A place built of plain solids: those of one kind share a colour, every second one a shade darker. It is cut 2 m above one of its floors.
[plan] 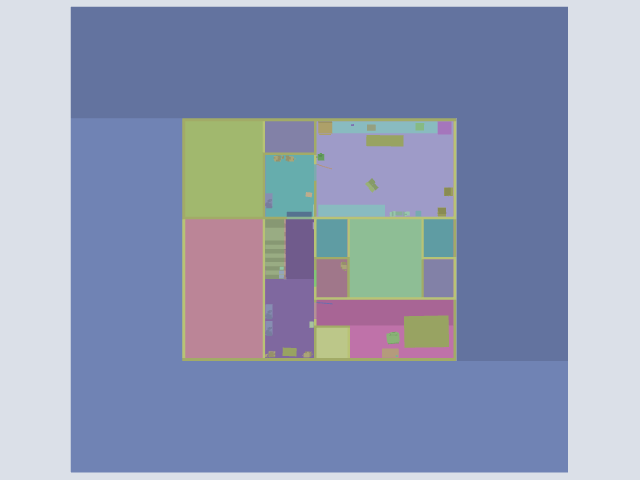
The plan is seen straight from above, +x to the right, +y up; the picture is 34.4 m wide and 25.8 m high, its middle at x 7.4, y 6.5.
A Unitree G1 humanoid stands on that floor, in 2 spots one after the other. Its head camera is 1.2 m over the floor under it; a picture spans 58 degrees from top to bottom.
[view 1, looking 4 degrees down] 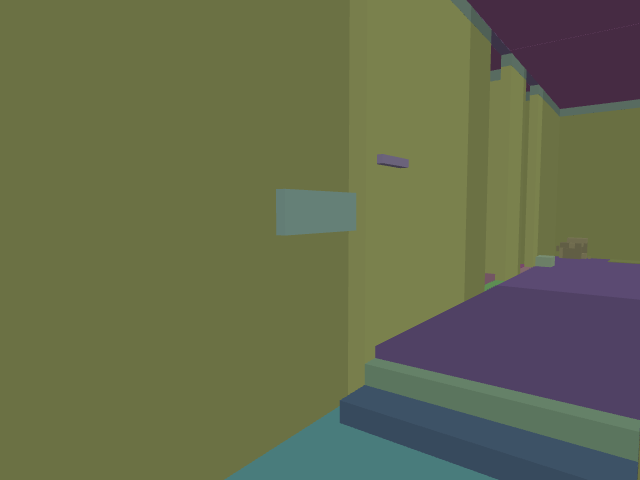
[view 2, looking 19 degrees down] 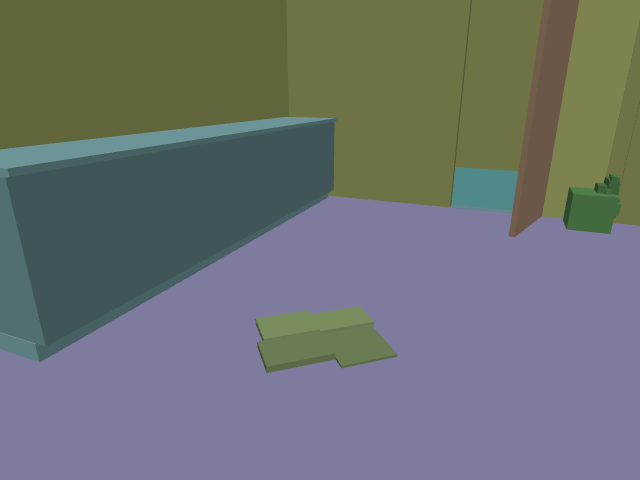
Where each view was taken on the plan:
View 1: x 5.62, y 9.97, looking -53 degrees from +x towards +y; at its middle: wall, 2.43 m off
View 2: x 11.97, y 10.18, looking -157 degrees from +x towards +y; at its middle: floor_kitchen_dining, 3.69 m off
